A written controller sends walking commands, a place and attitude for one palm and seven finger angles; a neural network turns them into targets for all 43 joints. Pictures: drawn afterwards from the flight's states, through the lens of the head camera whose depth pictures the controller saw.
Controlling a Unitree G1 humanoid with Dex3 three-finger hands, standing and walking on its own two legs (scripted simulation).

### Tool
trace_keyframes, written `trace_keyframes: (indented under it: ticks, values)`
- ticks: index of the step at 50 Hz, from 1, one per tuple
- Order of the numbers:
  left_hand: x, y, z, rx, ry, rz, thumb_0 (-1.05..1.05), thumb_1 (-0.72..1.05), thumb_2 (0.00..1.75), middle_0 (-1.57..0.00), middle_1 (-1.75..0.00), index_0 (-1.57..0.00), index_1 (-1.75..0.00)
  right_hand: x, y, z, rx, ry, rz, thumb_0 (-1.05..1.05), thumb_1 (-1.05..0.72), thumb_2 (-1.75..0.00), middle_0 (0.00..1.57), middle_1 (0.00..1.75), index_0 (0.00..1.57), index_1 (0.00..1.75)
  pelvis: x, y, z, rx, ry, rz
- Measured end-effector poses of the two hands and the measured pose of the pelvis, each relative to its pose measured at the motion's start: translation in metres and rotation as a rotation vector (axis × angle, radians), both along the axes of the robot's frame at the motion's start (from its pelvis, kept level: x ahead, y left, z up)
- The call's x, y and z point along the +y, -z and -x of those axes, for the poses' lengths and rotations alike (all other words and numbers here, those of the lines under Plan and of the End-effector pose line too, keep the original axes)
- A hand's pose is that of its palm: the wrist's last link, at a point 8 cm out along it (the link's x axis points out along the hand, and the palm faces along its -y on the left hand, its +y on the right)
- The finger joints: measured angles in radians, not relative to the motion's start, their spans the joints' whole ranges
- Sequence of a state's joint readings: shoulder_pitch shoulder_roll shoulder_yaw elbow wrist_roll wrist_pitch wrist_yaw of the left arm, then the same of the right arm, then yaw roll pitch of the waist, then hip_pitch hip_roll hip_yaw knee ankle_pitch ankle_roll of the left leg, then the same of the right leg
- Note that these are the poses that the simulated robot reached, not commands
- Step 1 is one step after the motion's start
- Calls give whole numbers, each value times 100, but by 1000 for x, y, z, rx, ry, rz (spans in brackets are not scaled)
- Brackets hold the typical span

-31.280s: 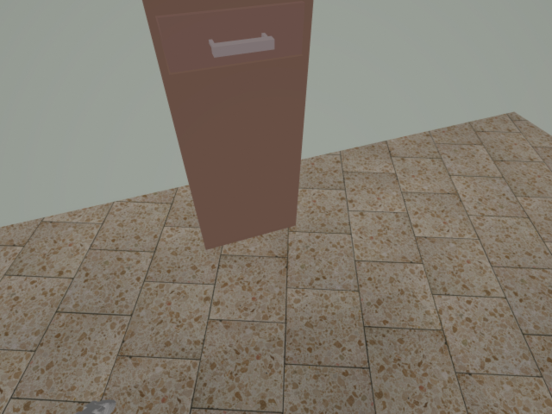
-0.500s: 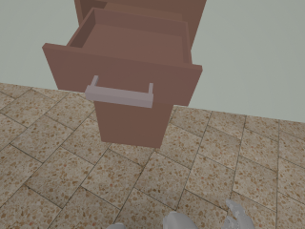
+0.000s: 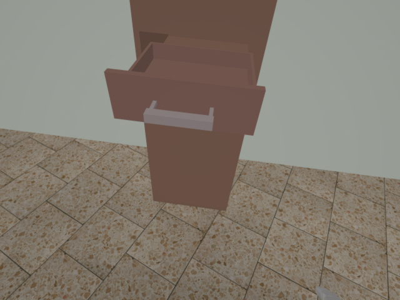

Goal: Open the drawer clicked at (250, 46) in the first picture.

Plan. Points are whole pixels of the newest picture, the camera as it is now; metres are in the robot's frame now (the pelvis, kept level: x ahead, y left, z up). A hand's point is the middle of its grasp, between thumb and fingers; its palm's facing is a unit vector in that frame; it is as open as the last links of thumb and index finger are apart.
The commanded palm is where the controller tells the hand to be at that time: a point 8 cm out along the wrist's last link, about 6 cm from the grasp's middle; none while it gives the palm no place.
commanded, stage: stop stepping back and stand still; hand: left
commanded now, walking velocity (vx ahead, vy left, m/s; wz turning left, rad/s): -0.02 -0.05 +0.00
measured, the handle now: (180, 113) +0.51 +0.09 +0.14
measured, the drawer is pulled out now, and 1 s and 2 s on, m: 0.30 0.30 0.30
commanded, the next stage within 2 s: let the arm hang, fingers relaxed in 0.64 s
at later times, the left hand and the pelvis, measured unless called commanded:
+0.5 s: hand (11, 60) +0.24 +0.23 +0.37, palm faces +0.68 -0.64 -0.36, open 7.4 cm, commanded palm +0.17 +0.26 +0.32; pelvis +0.03 -0.02 +0.01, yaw -1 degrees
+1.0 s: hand out of the picture +0.14 +0.20 -0.12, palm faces -0.04 -0.94 -0.35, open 7.4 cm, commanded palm none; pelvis +0.00 -0.01 -0.01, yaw -1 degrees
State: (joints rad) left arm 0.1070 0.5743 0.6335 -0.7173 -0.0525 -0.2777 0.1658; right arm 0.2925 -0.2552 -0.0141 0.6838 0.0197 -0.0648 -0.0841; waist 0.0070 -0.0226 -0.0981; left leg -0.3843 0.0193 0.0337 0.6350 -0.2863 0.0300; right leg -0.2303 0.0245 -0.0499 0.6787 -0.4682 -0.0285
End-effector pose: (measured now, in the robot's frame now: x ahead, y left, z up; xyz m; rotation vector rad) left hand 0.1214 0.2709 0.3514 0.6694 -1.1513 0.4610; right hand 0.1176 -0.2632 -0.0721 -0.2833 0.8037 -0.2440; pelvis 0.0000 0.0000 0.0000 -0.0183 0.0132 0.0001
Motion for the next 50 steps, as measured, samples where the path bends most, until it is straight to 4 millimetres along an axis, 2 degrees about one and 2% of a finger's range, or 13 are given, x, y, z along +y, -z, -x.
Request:
trace_keyframes:
  ticks: [3,6,13,18,24,28,31,34,38,40,44,47,50]
  values:
    - [24,-3,-26,29,-47,131,0,88,90,-21,-30,-21,-30,7,1,-3,-29,-5,-43,1,-91,-90,20,30,20,30,-1,-3,9,-20,-5,-9]
    - [24,7,-51,156,-55,197,0,89,90,-21,-30,-20,-30,18,1,-4,-59,-6,-112,1,-91,-90,20,30,20,30,-6,-8,11,-25,-3,-11]
    - [-57,52,-51,450,91,5,1,89,90,-21,-30,-20,-30,21,14,-12,-47,-15,-185,1,-90,-90,20,30,20,30,-20,-2,-1,-19,30,-12]
    - [-68,8,-30,245,44,-184,1,87,90,-23,-30,-22,-30,13,13,-20,42,-33,-145,1,-90,-90,20,30,20,30,-23,-10,-17,-8,24,-15]
    - [-21,-22,-57,105,-86,-76,0,88,90,-22,-30,-21,-30,2,14,-44,15,9,-147,1,-90,-90,20,30,20,30,-18,-12,-32,-18,21,0]
    - [11,6,-98,281,-125,89,0,88,90,-21,-30,-20,-30,-2,5,-57,-44,27,-158,1,-91,-90,20,30,20,30,-14,-13,-34,-16,20,8]
    - [6,50,-114,480,-71,152,1,89,90,-20,-30,-20,-30,-1,-3,-59,-65,33,-146,1,-91,-90,20,30,20,30,-9,-14,-34,-9,28,7]
    - [-18,81,-108,618,49,138,1,89,90,-20,-30,-20,-30,2,-14,-58,-67,28,-109,1,-91,-90,20,30,20,30,-6,-15,-34,0,36,1]
    - [-42,73,-83,577,176,-6,2,88,90,-22,-30,-21,-30,10,-21,-59,-73,-27,-71,1,-91,-90,20,30,20,30,-3,-13,-31,18,27,2]
    - [-31,107,-97,699,175,41,1,88,90,-22,-30,-21,-30,10,-7,-61,-44,-88,-79,1,-90,-90,20,30,20,30,3,-10,-26,24,11,-3]
    - [5,251,-117,1283,-52,375,0,89,90,-21,-30,-20,-30,9,25,-55,8,-84,-122,1,-90,-90,20,30,20,30,8,-4,-16,23,-9,-29]
    - [-1,359,-76,1695,-180,543,0,90,90,-20,-29,-19,-30,9,42,-34,47,-63,-154,1,-90,-90,20,30,20,30,0,3,-8,4,8,-68]
    - [-30,435,-7,2011,-228,666,1,91,90,-20,-29,-19,-30,6,59,-3,137,-30,-180,1,-91,-90,20,30,20,30,-12,9,0,-24,23,-79]
